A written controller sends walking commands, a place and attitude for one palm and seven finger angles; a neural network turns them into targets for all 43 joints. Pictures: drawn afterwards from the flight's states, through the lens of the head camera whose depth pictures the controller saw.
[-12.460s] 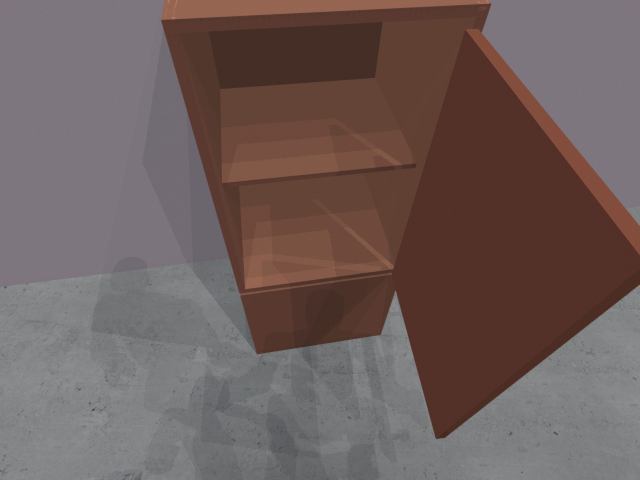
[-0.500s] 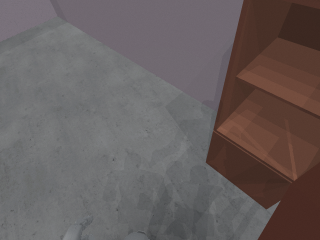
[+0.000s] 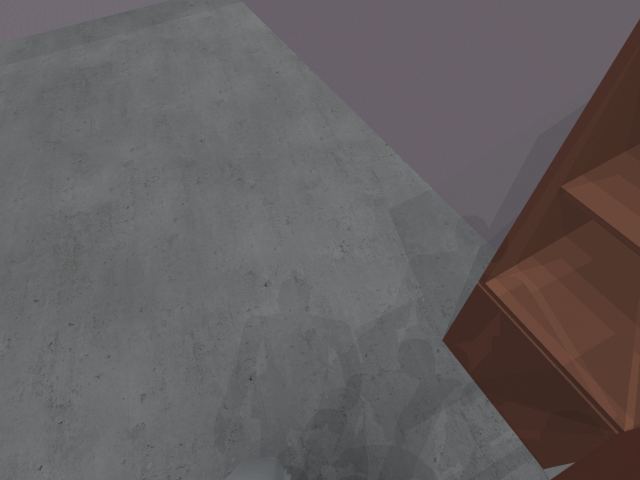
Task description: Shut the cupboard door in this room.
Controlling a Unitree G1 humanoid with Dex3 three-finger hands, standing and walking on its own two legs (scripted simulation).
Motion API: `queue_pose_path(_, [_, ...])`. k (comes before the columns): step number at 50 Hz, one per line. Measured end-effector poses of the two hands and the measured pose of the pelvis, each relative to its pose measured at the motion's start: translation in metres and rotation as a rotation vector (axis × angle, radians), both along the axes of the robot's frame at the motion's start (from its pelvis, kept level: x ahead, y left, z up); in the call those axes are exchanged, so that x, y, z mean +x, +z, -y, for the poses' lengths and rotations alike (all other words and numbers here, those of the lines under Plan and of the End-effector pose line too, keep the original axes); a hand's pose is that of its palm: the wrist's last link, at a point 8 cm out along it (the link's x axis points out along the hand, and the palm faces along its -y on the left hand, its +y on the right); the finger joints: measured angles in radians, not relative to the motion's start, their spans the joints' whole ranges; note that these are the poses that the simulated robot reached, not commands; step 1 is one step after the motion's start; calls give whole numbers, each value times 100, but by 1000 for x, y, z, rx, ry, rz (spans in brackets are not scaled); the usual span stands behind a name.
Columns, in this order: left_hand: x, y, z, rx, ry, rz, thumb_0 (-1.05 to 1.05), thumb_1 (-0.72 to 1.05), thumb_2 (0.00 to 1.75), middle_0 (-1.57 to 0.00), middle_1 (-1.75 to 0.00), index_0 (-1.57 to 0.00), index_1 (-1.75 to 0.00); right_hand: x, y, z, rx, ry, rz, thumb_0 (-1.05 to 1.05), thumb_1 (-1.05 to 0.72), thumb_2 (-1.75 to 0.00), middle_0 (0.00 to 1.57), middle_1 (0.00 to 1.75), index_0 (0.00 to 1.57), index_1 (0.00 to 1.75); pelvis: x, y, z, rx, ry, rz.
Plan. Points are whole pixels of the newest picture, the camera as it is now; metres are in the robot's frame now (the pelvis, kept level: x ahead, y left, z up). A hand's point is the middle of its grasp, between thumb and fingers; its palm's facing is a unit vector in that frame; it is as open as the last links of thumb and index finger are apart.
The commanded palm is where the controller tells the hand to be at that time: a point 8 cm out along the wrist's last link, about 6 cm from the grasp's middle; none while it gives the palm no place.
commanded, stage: stand and wait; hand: left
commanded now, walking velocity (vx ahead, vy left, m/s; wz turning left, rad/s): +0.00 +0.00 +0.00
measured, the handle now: out of the picture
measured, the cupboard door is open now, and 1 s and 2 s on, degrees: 87 83 83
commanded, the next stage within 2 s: turn or walk to find it in 0.06 s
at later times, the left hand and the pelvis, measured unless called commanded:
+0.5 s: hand out of the picture +0.07 +0.23 -0.18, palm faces -0.14 -0.96 -0.23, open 7.4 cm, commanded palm none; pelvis +0.00 +0.05 -0.01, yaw -10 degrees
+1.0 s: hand (180, 479) +0.12 +0.23 -0.17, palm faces -0.32 -0.92 -0.22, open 7.4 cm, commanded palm none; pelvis +0.01 +0.06 +0.00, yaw -22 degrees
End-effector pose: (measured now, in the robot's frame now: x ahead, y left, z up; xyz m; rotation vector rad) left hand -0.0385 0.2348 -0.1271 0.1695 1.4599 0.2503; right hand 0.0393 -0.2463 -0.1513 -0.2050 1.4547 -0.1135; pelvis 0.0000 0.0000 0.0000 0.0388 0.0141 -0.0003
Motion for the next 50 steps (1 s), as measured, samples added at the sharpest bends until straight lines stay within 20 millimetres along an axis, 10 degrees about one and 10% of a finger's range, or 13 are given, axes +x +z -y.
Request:
queue_pose_path(10, [-11, -23, -27, -69, 12, -58, 1, 90, 90, -20, -30, -20, -30, 2, 10, -37, -53, -12, 92, 0, -91, -89, 19, 30, 12, 27, 2, -5, -33, -35, -17, 8])
queue_pose_path(22, [86, -22, -43, -71, -186, 71, 1, 90, 90, -20, -30, -20, -30, -32, 0, -63, -23, -176, 146, 0, -90, -89, 20, 30, 17, 29, -4, -8, -50, -25, -150, -6])
queue_pose_path(31, [159, -4, -33, 23, -325, 222, 1, 90, 90, -20, -30, -20, -30, -69, -22, -43, 15, -293, 85, 0, -90, -89, 20, 30, 19, 30, -4, -17, -31, -30, -221, -1])
queue_pose_path(42, [158, 4, -22, -14, -416, 160, 1, 90, 90, -20, -30, -20, -30, -33, 15, -9, -68, -334, 242, 0, -91, -89, 19, 30, 20, 30, -4, 2, -33, -11, -341, -15])
queue_pose_path(50, [169, -13, -38, -70, -439, 156, 1, 90, 90, -21, -30, -20, -30, -17, 30, -27, -127, -340, 300, 0, -91, -89, 19, 30, 19, 30, 11, -2, -58, -49, -374, -15])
